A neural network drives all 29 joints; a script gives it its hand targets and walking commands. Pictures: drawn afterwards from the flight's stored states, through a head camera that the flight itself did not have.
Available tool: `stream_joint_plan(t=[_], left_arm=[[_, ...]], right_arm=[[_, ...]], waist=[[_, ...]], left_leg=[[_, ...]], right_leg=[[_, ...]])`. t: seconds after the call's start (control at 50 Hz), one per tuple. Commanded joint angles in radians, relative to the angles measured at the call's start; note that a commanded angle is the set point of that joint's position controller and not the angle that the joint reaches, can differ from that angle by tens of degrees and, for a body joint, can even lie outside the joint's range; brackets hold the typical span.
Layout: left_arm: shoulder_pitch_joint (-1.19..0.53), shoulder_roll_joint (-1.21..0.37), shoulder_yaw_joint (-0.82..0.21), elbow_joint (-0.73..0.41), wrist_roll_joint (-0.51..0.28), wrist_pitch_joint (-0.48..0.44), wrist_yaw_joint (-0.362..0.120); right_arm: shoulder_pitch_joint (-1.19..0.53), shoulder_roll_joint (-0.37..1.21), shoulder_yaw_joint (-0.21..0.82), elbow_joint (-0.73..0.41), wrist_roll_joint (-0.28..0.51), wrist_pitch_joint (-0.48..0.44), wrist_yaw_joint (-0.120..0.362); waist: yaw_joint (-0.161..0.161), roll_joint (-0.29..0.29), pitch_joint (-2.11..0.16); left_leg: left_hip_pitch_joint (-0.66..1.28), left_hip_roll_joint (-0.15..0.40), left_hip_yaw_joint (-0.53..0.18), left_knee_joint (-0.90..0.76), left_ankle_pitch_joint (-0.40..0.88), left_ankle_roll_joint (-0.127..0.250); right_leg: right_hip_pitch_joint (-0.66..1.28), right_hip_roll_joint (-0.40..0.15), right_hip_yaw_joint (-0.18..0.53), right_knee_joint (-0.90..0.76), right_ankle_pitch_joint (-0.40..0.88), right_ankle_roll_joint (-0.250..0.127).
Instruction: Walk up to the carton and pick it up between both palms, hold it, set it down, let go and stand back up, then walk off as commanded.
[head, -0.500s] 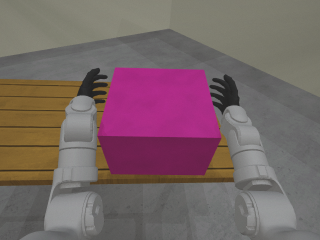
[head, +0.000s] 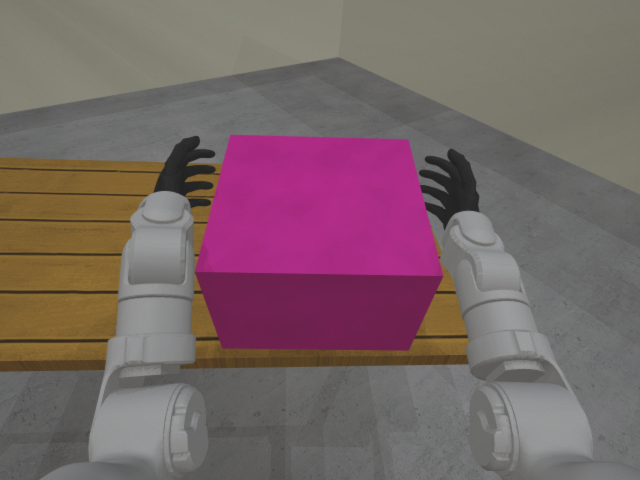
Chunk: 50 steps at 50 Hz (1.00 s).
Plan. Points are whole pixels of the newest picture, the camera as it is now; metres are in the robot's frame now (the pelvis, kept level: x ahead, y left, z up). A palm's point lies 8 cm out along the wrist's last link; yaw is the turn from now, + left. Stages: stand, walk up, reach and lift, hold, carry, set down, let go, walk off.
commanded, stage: hold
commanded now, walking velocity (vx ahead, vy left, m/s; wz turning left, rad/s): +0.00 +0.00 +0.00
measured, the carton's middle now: (318, 240) +0.41 +0.01 +0.10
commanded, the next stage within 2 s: set down in 1.14 s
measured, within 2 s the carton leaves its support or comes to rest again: neither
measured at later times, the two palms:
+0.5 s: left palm (173, 199) +0.36 +0.19 +0.20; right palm (459, 213) +0.37 -0.16 +0.19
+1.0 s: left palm (173, 199) +0.36 +0.19 +0.20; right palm (459, 213) +0.37 -0.16 +0.19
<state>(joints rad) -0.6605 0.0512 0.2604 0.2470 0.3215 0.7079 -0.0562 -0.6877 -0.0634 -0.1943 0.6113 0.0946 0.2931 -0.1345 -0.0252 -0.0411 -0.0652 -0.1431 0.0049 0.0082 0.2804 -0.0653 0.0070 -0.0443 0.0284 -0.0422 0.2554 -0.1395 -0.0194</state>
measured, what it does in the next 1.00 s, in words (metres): stands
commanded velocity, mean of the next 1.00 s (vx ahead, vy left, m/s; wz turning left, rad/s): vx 0.00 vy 0.00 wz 0.00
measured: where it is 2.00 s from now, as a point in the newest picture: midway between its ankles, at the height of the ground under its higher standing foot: outside the picture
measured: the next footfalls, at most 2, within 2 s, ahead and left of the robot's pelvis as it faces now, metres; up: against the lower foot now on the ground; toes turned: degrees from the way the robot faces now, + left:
none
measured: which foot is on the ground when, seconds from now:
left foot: down 0.00-1.00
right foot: down 0.00-1.00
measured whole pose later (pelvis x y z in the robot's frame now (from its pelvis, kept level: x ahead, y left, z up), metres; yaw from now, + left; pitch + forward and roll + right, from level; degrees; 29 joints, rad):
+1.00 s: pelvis +0.00 +0.00 +0.00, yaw +0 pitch -4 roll -1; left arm -0.66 0.05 0.26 0.25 0.32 0.71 -0.06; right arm -0.69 -0.06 -0.19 0.61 0.09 0.29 -0.13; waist -0.03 -0.04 -0.06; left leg -0.14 0.00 0.01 0.28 -0.07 0.01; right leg -0.04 0.03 -0.04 0.26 -0.14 -0.02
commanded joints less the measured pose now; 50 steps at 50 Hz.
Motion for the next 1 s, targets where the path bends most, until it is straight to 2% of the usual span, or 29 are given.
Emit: stream_joint_plan(t=[0.0,0.02,0.04,0.06,0.08,0.12,0.16,0.18,0.24,0.34,0.38,0.44,0.48,0.5,0.54,0.6,0.62,0.64,0.68,0.7,0.72,0.74,0.76,0.82,0.84,0.86,0.9,0.96,0.98], left_arm=[[-0.505,-0.466,-0.297,-0.207,-0.162,-0.065,-0.195],[-0.493,-0.478,-0.305,-0.224,-0.168,-0.066,-0.195],[-0.496,-0.463,-0.291,-0.226,-0.156,-0.065,-0.194],[-0.503,-0.473,-0.298,-0.234,-0.155,-0.064,-0.194],[-0.517,-0.469,-0.286,-0.22,-0.144,-0.064,-0.196],[-0.526,-0.471,-0.296,-0.239,-0.162,-0.077,-0.189],[-0.49,-0.484,-0.306,-0.214,-0.155,-0.064,-0.192],[-0.493,-0.474,-0.287,-0.204,-0.153,-0.065,-0.189],[-0.487,-0.475,-0.312,-0.242,-0.164,-0.065,-0.19],[-0.488,-0.467,-0.271,-0.21,-0.142,-0.062,-0.194],[-0.499,-0.465,-0.281,-0.205,-0.155,-0.068,-0.197],[-0.505,-0.467,-0.291,-0.235,-0.148,-0.072,-0.196],[-0.499,-0.458,-0.276,-0.195,-0.138,-0.063,-0.195],[-0.5,-0.469,-0.284,-0.201,-0.153,-0.065,-0.196],[-0.503,-0.472,-0.29,-0.231,-0.154,-0.068,-0.199],[-0.508,-0.465,-0.297,-0.225,-0.162,-0.073,-0.194],[-0.503,-0.478,-0.291,-0.189,-0.156,-0.067,-0.195],[-0.5,-0.468,-0.274,-0.18,-0.149,-0.066,-0.198],[-0.508,-0.485,-0.311,-0.256,-0.166,-0.074,-0.192],[-0.51,-0.471,-0.299,-0.227,-0.163,-0.072,-0.192],[-0.508,-0.478,-0.301,-0.258,-0.162,-0.073,-0.194],[-0.473,-0.469,-0.289,-0.205,-0.152,-0.064,-0.195],[-0.477,-0.472,-0.297,-0.219,-0.145,-0.062,-0.196],[-0.494,-0.477,-0.285,-0.231,-0.149,-0.066,-0.192],[-0.517,-0.474,-0.309,-0.226,-0.161,-0.069,-0.19],[-0.501,-0.487,-0.317,-0.249,-0.17,-0.07,-0.188],[-0.492,-0.471,-0.301,-0.203,-0.156,-0.064,-0.189],[-0.495,-0.459,-0.275,-0.185,-0.152,-0.066,-0.191],[-0.506,-0.459,-0.27,-0.189,-0.142,-0.066,-0.194]], right_arm=[[-0.691,0.415,0.399,-0.348,0.098,-0.043,0.133],[-0.661,0.414,0.396,-0.337,0.099,-0.037,0.135],[-0.648,0.418,0.397,-0.332,0.093,-0.038,0.133],[-0.671,0.416,0.402,-0.354,0.089,-0.046,0.138],[-0.663,0.415,0.395,-0.313,0.086,-0.04,0.14],[-0.709,0.435,0.412,-0.378,0.1,-0.057,0.139],[-0.668,0.409,0.4,-0.324,0.094,-0.044,0.136],[-0.678,0.415,0.408,-0.347,0.096,-0.043,0.137],[-0.649,0.419,0.407,-0.344,0.097,-0.046,0.133],[-0.665,0.415,0.404,-0.329,0.102,-0.037,0.137],[-0.684,0.433,0.409,-0.357,0.099,-0.044,0.138],[-0.652,0.428,0.405,-0.328,0.09,-0.045,0.135],[-0.685,0.411,0.403,-0.326,0.095,-0.042,0.136],[-0.683,0.423,0.398,-0.336,0.095,-0.042,0.135],[-0.685,0.431,0.408,-0.372,0.092,-0.05,0.131],[-0.677,0.432,0.414,-0.35,0.096,-0.043,0.13],[-0.676,0.411,0.39,-0.314,0.084,-0.04,0.131],[-0.68,0.423,0.398,-0.328,0.087,-0.04,0.134],[-0.668,0.435,0.419,-0.356,0.101,-0.047,0.135],[-0.686,0.417,0.4,-0.351,0.097,-0.047,0.134],[-0.648,0.435,0.419,-0.35,0.099,-0.045,0.131],[-0.676,0.419,0.413,-0.355,0.096,-0.038,0.126],[-0.665,0.41,0.409,-0.332,0.092,-0.04,0.127],[-0.691,0.43,0.423,-0.377,0.105,-0.052,0.131],[-0.7,0.414,0.399,-0.368,0.092,-0.05,0.133],[-0.671,0.426,0.413,-0.366,0.106,-0.048,0.133],[-0.674,0.41,0.389,-0.329,0.085,-0.045,0.136],[-0.701,0.428,0.397,-0.345,0.082,-0.046,0.137],[-0.684,0.426,0.392,-0.313,0.075,-0.042,0.139]], waist=[[-0.065,0.029,-0.31],[-0.075,0.031,-0.305],[-0.06,0.037,-0.319],[-0.059,0.038,-0.302],[-0.066,0.045,-0.305],[-0.047,0.036,-0.337],[-0.073,0.043,-0.297],[-0.053,0.043,-0.305],[-0.069,0.049,-0.323],[-0.056,0.044,-0.292],[-0.056,0.015,-0.298],[-0.062,0.047,-0.311],[-0.054,0.035,-0.281],[-0.065,0.026,-0.298],[-0.061,0.037,-0.325],[-0.064,0.025,-0.321],[-0.07,0.039,-0.272],[-0.059,0.018,-0.294],[-0.063,0.047,-0.345],[-0.063,0.043,-0.317],[-0.065,0.039,-0.329],[-0.065,0.027,-0.299],[-0.072,0.04,-0.308],[-0.051,0.039,-0.336],[-0.067,0.05,-0.326],[-0.064,0.043,-0.33],[-0.072,0.039,-0.299],[-0.047,0.019,-0.287],[-0.051,0.013,-0.277]], left_leg=[[0.305,-0.031,0.035,-0.025,0.069,0.011],[0.298,-0.029,0.027,-0.025,0.083,0.007],[0.302,-0.031,0.035,-0.029,0.076,0.013],[0.303,-0.031,0.037,-0.026,0.096,0.008],[0.314,-0.032,0.037,-0.031,0.064,0.014],[0.311,-0.029,0.037,-0.027,0.071,0.02],[0.308,-0.025,0.031,-0.031,0.067,0.009],[0.303,-0.031,0.036,-0.028,0.062,0.014],[0.309,-0.032,0.033,-0.018,0.095,0.008],[0.295,-0.032,0.035,-0.032,0.067,0.016],[0.29,-0.036,0.037,-0.028,0.074,0.02],[0.311,-0.035,0.04,-0.027,0.089,0.009],[0.302,-0.034,0.035,-0.033,0.056,0.018],[0.295,-0.032,0.036,-0.032,0.048,0.018],[0.301,-0.036,0.041,-0.025,0.078,0.017],[0.298,-0.034,0.032,-0.025,0.065,0.018],[0.299,-0.025,0.035,-0.035,0.041,0.014],[0.303,-0.029,0.036,-0.04,0.039,0.024],[0.317,-0.032,0.037,-0.023,0.102,0.011],[0.31,-0.028,0.029,-0.026,0.071,0.014],[0.315,-0.031,0.034,-0.017,0.116,0.009],[0.288,-0.035,0.037,-0.027,0.075,0.017],[0.308,-0.031,0.034,-0.025,0.095,0.011],[0.311,-0.031,0.038,-0.025,0.078,0.021],[0.305,-0.032,0.03,-0.025,0.053,0.017],[0.322,-0.028,0.034,-0.018,0.102,0.01],[0.311,-0.025,0.033,-0.025,0.072,0.013],[0.28,-0.029,0.037,-0.038,0.035,0.027],[0.296,-0.031,0.043,-0.043,0.036,0.028]], right_leg=[[0.085,-0.013,-0.017,-0.037,0.113,0.047],[0.094,-0.01,-0.015,-0.031,0.136,0.042],[0.102,-0.013,-0.014,-0.034,0.126,0.045],[0.088,-0.008,-0.021,-0.03,0.125,0.043],[0.082,-0.015,-0.019,-0.039,0.095,0.044],[0.077,-0.014,-0.017,-0.033,0.107,0.047],[0.075,-0.007,-0.022,-0.036,0.094,0.042],[0.083,-0.01,-0.015,-0.037,0.095,0.043],[0.101,-0.013,-0.015,-0.032,0.15,0.043],[0.087,-0.013,-0.012,-0.042,0.102,0.044],[0.089,-0.013,-0.015,-0.035,0.129,0.049],[0.092,-0.014,-0.02,-0.03,0.149,0.048],[0.08,-0.016,-0.017,-0.04,0.096,0.049],[0.091,-0.014,-0.012,-0.039,0.106,0.045],[0.106,-0.019,-0.014,-0.03,0.151,0.051],[0.096,-0.015,-0.014,-0.029,0.141,0.051],[0.057,-0.013,-0.019,-0.043,0.071,0.045],[0.072,-0.014,-0.017,-0.047,0.072,0.046],[0.097,-0.011,-0.019,-0.026,0.147,0.045],[0.069,-0.011,-0.016,-0.037,0.102,0.045],[0.109,-0.011,-0.018,-0.019,0.17,0.047],[0.107,-0.012,-0.016,-0.034,0.137,0.05],[0.101,-0.012,-0.02,-0.029,0.153,0.049],[0.097,-0.016,-0.014,-0.032,0.127,0.046],[0.07,-0.012,-0.016,-0.043,0.081,0.042],[0.086,-0.009,-0.017,-0.034,0.132,0.044],[0.066,-0.01,-0.02,-0.046,0.088,0.042],[0.074,-0.018,-0.017,-0.041,0.07,0.046],[0.072,-0.016,-0.02,-0.046,0.068,0.047]])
